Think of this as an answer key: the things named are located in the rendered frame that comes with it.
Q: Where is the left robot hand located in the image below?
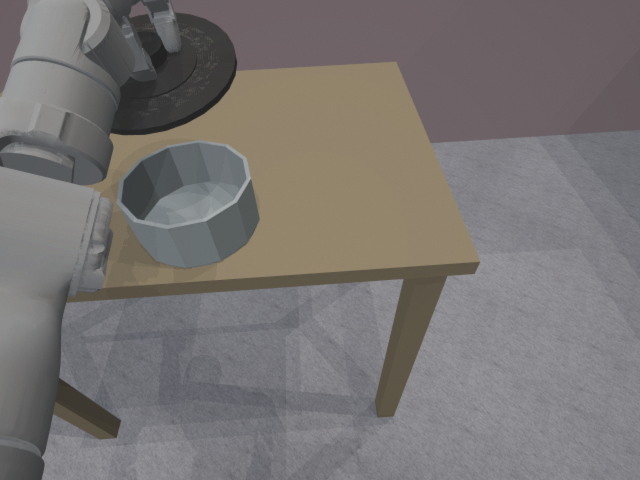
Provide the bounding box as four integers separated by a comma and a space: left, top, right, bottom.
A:
122, 0, 181, 82

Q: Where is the lid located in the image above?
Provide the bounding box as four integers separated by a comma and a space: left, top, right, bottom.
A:
110, 13, 237, 135

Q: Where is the left robot forearm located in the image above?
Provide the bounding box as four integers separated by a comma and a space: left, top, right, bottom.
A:
0, 0, 135, 185

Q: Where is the pot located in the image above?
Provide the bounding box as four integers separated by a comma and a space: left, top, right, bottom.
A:
117, 140, 260, 268

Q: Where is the table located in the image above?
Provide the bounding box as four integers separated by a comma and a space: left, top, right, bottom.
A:
0, 62, 480, 439

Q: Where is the knob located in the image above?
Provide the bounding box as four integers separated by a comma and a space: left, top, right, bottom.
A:
137, 31, 167, 69

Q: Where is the left robot upper arm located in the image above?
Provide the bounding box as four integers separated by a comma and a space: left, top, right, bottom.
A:
0, 166, 113, 480

